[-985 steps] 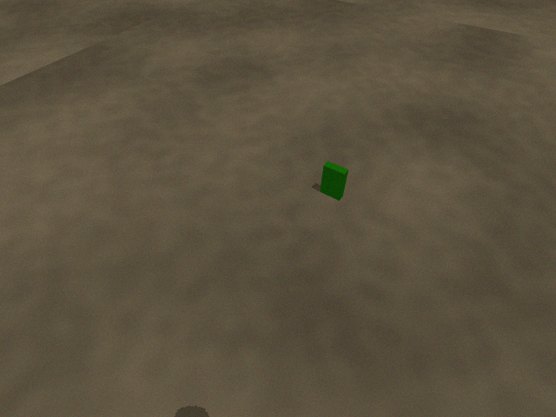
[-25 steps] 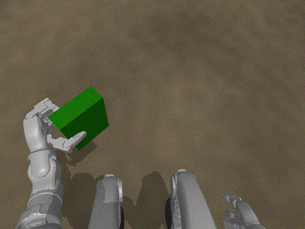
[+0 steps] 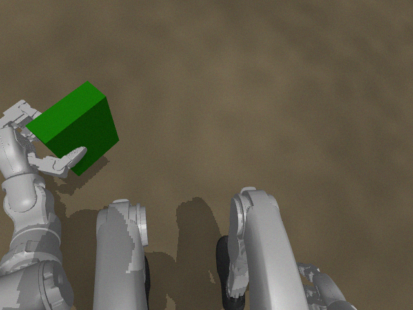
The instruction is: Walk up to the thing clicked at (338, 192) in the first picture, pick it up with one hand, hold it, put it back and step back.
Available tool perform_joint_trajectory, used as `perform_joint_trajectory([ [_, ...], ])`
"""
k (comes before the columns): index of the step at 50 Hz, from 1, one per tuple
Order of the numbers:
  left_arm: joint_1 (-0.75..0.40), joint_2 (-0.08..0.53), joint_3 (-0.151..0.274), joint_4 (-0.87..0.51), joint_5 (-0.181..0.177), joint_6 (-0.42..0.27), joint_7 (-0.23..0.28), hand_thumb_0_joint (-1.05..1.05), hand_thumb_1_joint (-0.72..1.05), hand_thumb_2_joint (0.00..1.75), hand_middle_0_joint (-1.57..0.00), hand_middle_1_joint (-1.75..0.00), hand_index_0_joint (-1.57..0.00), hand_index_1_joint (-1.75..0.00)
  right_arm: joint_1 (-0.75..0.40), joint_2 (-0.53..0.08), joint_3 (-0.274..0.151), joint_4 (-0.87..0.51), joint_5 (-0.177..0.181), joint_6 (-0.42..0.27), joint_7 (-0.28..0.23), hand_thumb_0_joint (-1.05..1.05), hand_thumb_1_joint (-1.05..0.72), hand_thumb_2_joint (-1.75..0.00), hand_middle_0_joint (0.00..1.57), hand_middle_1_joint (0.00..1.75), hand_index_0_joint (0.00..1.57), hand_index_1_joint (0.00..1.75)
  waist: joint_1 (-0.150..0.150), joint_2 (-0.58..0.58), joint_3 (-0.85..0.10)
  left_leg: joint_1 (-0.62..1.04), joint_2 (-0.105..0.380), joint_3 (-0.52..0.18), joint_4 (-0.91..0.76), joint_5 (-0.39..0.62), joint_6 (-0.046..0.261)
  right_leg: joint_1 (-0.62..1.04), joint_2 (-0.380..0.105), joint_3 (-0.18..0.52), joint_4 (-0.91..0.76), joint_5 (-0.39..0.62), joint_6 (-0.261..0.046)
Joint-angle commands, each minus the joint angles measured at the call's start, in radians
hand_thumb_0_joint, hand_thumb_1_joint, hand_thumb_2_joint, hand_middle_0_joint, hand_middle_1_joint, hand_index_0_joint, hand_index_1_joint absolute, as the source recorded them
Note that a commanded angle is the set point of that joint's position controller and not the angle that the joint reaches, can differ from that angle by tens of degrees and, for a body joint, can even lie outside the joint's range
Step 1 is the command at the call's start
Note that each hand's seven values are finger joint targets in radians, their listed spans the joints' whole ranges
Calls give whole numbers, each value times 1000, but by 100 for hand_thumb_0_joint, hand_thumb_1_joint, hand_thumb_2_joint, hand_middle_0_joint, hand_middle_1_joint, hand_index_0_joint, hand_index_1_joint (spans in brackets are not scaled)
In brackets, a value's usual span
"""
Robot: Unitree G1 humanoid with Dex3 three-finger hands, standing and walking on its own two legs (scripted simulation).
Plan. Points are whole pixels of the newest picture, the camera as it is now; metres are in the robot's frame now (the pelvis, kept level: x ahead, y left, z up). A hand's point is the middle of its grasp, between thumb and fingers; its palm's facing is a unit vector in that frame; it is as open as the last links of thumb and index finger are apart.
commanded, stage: crouch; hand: left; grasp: from the side
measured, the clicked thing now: (82, 134) +0.45 +0.20 -0.06
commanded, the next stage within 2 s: lower in 0.64 s
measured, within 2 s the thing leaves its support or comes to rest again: neither
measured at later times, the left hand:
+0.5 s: hand (64, 150) +0.44 +0.25 -0.12, palm faces +0.30 -0.95 -0.03, open 8.5 cm
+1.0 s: hand (74, 158) +0.44 +0.25 -0.18, palm faces +0.30 -0.95 -0.04, open 8.6 cm
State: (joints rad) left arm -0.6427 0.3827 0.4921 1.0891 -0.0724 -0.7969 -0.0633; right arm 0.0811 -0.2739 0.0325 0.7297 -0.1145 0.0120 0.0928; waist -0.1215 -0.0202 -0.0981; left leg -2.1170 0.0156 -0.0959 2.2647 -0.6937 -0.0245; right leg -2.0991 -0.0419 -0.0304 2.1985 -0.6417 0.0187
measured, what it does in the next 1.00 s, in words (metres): lowers itself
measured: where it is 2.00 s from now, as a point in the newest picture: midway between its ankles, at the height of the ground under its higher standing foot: (185, 297)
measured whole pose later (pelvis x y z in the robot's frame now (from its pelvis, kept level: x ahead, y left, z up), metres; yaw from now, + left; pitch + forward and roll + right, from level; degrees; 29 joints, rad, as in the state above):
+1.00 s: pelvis +0.00 +0.01 -0.08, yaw -6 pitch +23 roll -10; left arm -0.62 0.54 0.55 1.18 -0.08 -0.90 -0.04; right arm -0.03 -0.33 0.22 0.68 -0.21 0.04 0.14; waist -0.19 -0.09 0.12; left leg -2.27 0.00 -0.21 2.56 -0.70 -0.03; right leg -2.21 -0.01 -0.11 2.40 -0.61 0.05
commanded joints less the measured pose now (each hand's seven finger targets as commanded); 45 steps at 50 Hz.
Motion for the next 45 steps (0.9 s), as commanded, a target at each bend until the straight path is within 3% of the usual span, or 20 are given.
perform_joint_trajectory([
  [1,-282,192,17,-178,-13,-77,-3,0,0,130,-135,-149,-137,-150,100,-221,-56,-64,-2,-17,-8,0,-92,-91,20,30,20,30,-15,157,-615,359,-19,53,-271,72,31,319,35,-77,-185,90,-49],
  [6,-278,259,48,-184,-7,-83,-7,0,0,128,-134,-148,-136,-148,89,-233,-42,-61,-9,-6,-8,0,-92,-91,20,30,20,30,0,163,-605,311,-20,56,-223,63,33,301,41,-81,-146,81,-47],
  [8,-303,227,28,-181,-12,-85,-5,0,3,130,-133,-148,-135,-149,90,-233,-32,-59,-13,-6,-6,0,-91,-91,20,30,20,30,-23,172,-559,285,-19,50,-212,32,34,275,43,-89,-139,62,-47],
  [14,-274,273,51,-169,-13,-99,-12,0,5,129,-131,-147,-134,-146,81,-255,-12,-60,-26,-1,2,0,-91,-91,20,30,20,30,-29,179,-558,262,-19,40,-163,47,34,275,47,-100,-105,80,-44],
  [18,-267,259,41,-164,-23,-101,-13,0,6,129,-130,-146,-133,-146,75,-261,5,-60,-34,3,5,0,-91,-91,20,30,20,30,-46,167,-533,237,-17,31,-134,51,35,275,51,-107,-93,90,-40],
  [20,-242,307,75,-167,-15,-102,-7,0,7,132,-132,-148,-134,-148,70,-275,7,-67,-40,5,8,0,-91,-91,20,30,20,30,-32,189,-545,247,-14,27,-124,83,31,282,53,-110,-74,115,-43],
  [21,-240,270,42,-146,-14,-99,-10,0,6,131,-131,-147,-133,-147,72,-273,9,-54,-41,8,9,0,-92,-91,20,30,20,30,-39,195,-525,261,-12,20,-125,87,27,245,53,-115,-61,115,-47],
  [23,-262,280,48,-179,-17,-108,-8,0,7,130,-131,-147,-133,-147,62,-282,13,-67,-48,9,12,0,-91,-91,20,30,20,30,-52,210,-527,265,-13,14,-115,84,26,244,53,-122,-55,123,-46],
  [24,-235,285,52,-168,-18,-108,-6,0,8,130,-130,-146,-133,-146,58,-278,16,-65,-48,9,12,0,-92,-91,20,30,20,30,-43,204,-531,247,-13,19,-103,85,29,262,55,-118,-58,122,-43],
  [29,-219,308,58,-178,-12,-114,-1,0,8,131,-130,-147,-132,-147,53,-295,26,-72,-57,17,20,0,-92,-91,20,30,20,30,-49,228,-521,255,-10,3,-96,109,23,252,57,-131,-30,140,-46],
  [30,-210,269,35,-163,-17,-113,-5,0,10,130,-130,-146,-133,-146,54,-295,29,-68,-58,20,21,0,-92,-91,20,30,20,30,-59,218,-504,261,-10,-5,-98,104,21,230,55,-139,-23,137,-46],
  [32,-227,311,62,-197,-19,-122,2,0,10,131,-131,-146,-133,-146,45,-302,33,-72,-62,21,23,0,-92,-91,20,30,20,30,-56,227,-508,252,-10,-8,-87,103,23,233,56,-139,-19,140,-45],
  [37,-192,310,57,-185,-24,-125,4,0,11,132,-133,-148,-135,-148,44,-305,44,-71,-69,24,27,0,-92,-91,20,30,20,30,-61,216,-512,229,-9,-5,-52,135,25,273,62,-137,-13,172,-41],
  [41,-185,296,40,-120,-18,-129,8,0,4,130,-133,-151,-136,-150,25,-313,59,-72,-75,26,29,0,-92,-91,20,30,20,30,-83,191,-441,197,-6,-15,-36,100,28,226,67,-148,-4,147,-42],
  [43,-201,313,57,-109,-26,-146,17,0,5,129,-132,-149,-135,-149,25,-321,75,-78,-84,28,32,0,-92,-91,20,30,20,30,-99,183,-442,194,-6,-24,-22,97,30,253,68,-154,-8,150,-38],
  [45,-199,339,69,-88,-24,-164,20,0,6,128,-130,-148,-133,-147,4,-327,85,-83,-89,27,36,0,-92,-91,20,30,20,30,-93,190,-414,185,-5,-32,-24,75,28,236,68,-163,2,125,-39],
])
